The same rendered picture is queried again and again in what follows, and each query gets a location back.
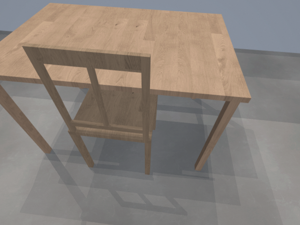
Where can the table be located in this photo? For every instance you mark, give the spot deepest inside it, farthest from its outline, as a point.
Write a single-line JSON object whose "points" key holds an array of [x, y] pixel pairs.
{"points": [[192, 56]]}

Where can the chair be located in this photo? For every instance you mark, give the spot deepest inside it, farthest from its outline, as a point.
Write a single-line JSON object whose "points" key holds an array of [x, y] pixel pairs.
{"points": [[109, 114]]}

